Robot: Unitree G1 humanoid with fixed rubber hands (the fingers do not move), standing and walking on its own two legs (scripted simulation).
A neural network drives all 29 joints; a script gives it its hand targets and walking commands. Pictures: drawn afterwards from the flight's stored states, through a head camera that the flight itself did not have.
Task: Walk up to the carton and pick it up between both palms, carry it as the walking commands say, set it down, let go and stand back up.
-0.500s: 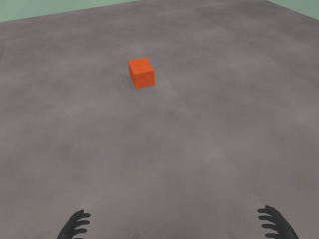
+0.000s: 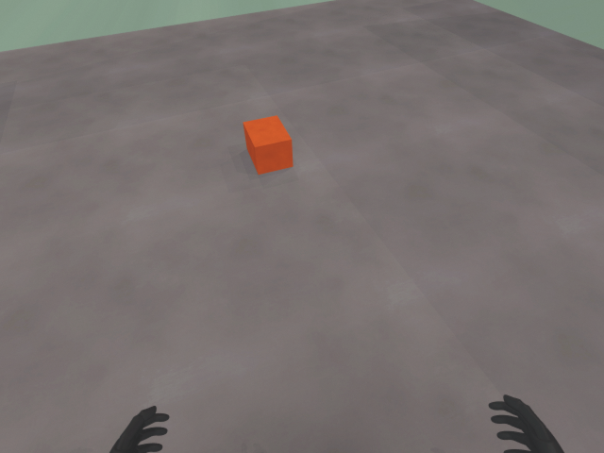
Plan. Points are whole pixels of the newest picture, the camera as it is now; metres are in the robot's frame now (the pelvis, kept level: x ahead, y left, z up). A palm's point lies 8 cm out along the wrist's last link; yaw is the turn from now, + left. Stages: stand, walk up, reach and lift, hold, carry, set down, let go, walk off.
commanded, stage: walk up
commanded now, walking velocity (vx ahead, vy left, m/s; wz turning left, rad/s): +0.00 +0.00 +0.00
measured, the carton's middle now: (267, 144) +1.76 +0.25 -0.67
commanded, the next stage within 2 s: none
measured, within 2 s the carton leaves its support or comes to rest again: neither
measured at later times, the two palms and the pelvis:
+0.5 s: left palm out of the picture +0.09 +0.35 -0.12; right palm (440, 423) +0.19 -0.16 -0.08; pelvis +0.05 +0.08 +0.01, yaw +5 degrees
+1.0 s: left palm (153, 301) +0.40 +0.30 -0.09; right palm (454, 386) +0.26 -0.20 -0.11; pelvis +0.25 +0.05 +0.00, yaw +5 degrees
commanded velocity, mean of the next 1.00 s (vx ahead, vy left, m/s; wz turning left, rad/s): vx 0.48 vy -0.07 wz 0.10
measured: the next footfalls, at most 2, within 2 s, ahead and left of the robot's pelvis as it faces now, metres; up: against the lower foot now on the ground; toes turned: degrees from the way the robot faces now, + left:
left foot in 0.46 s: +0.07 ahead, +0.20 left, +0.00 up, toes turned +6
right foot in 0.92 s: +0.39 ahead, -0.04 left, +0.00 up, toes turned +3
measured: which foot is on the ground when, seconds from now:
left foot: down 0.00-0.16, up 0.18-0.44, down 0.46-0.92, up 0.94-1.00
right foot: down 0.00-0.42, up 0.44-0.90, down 0.92-1.00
